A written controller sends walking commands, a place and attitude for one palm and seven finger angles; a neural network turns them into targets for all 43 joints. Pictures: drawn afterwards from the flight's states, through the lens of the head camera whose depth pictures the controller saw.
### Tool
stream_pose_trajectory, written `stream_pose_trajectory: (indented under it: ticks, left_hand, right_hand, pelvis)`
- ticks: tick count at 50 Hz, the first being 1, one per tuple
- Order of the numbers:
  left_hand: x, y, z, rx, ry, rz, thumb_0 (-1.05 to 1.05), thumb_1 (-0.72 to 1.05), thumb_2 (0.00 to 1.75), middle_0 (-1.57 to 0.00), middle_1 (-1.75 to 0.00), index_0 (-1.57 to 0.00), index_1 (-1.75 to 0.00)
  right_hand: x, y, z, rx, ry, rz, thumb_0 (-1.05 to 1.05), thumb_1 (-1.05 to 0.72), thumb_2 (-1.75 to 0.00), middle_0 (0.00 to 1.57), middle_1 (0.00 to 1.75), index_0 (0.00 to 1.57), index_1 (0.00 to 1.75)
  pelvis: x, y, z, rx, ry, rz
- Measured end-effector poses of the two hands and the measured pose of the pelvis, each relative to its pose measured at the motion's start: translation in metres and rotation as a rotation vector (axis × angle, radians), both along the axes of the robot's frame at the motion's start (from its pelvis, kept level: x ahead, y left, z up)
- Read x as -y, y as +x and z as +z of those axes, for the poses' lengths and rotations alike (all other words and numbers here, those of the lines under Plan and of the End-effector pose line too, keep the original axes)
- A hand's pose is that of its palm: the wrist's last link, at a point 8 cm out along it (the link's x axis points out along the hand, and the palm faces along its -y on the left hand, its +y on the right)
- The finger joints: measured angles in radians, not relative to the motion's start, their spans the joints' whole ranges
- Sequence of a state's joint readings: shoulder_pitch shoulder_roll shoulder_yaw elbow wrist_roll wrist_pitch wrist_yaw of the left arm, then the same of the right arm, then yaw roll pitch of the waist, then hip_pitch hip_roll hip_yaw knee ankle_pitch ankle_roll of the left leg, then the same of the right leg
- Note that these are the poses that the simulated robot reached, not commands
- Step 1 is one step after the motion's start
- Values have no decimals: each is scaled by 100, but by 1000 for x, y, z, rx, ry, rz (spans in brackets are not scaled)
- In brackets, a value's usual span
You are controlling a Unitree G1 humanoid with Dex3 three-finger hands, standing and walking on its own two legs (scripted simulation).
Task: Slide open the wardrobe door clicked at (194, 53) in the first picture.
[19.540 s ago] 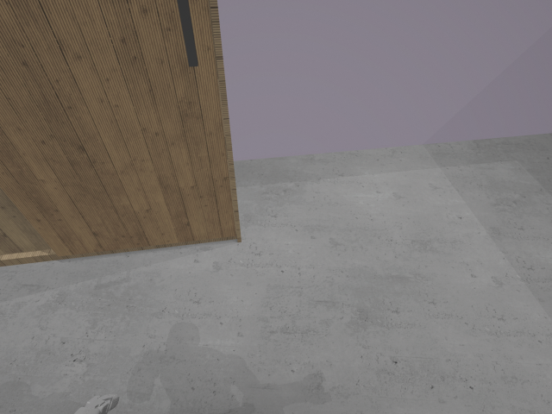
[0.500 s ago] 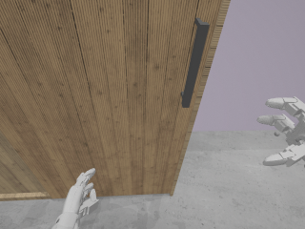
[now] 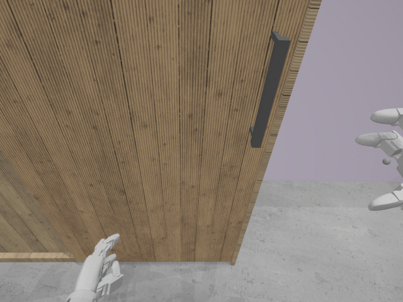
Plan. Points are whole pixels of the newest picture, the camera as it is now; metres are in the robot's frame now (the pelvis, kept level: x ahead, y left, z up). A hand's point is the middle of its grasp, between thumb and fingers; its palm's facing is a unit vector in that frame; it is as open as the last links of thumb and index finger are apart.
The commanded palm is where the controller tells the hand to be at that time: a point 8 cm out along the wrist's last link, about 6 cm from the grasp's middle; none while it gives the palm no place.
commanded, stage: raise the hand with hooked fingers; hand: right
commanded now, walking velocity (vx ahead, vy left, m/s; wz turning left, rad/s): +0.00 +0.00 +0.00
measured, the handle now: (264, 95) +0.49 -0.13 +0.21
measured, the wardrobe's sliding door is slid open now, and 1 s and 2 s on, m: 0.00 0.00 0.00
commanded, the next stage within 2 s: move the hooked fingers beside the handle in 0.18 s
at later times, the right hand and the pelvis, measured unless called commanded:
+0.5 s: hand (388, 155) +0.29 -0.29 +0.23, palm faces +0.12 +0.99 -0.09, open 14.0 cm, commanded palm +0.25 -0.31 +0.24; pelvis +0.00 +0.00 +0.00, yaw -1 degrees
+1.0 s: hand (345, 137) +0.33 -0.24 +0.22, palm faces +0.02 +1.00 -0.06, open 14.0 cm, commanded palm +0.31 -0.29 +0.23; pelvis +0.01 +0.01 +0.00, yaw +0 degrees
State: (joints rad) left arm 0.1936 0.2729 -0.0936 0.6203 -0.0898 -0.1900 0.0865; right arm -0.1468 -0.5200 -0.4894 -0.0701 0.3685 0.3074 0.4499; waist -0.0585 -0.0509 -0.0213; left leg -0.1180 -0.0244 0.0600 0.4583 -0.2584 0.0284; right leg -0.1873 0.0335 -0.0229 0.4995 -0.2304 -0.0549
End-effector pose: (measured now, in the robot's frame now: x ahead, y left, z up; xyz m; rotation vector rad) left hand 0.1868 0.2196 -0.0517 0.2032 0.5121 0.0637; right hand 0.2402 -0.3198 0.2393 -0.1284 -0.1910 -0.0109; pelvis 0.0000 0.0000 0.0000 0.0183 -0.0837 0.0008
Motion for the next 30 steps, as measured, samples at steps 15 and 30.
stream_pose_trajectory:
  ticks: [15, 30]
  left_hand:
    - [7, 16, -4, -2, -29, -23, 2, 90, 90, -20, -30, -20, -30]
    - [5, 20, -9, -32, -22, -28, 1, 90, 90, -20, -30, -20, -30]
  right_hand:
    - [-4, 9, -9, -96, -11, 9, -1, 50, -30, 30, 120, 30, 120]
    - [-9, 32, -19, -162, 12, -18, -1, 50, -30, 30, 120, 30, 120]
  pelvis:
    - [-2, 3, 0, -15, -3, -7]
    - [-3, 3, 0, -23, -3, -23]
